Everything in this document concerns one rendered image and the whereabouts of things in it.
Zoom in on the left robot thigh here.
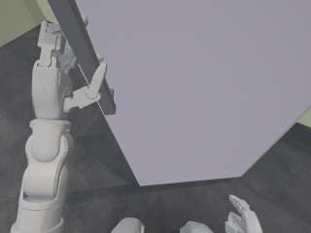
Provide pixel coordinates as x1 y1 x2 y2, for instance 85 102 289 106
111 217 145 233

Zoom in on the right robot thigh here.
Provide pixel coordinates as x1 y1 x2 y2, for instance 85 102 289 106
180 221 214 233

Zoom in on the robot thigh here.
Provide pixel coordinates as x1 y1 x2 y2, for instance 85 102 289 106
111 217 145 233
180 221 214 233

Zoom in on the left robot hand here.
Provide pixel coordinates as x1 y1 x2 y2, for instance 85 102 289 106
31 16 108 120

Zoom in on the handle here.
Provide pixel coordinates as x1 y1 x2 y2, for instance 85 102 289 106
48 0 117 116

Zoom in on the right robot hand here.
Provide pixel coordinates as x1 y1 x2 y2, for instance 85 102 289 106
225 194 263 233

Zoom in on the fridge door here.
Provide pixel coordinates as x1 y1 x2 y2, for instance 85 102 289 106
45 0 311 186

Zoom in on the robot left forearm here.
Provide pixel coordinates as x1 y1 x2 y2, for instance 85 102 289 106
10 118 74 233

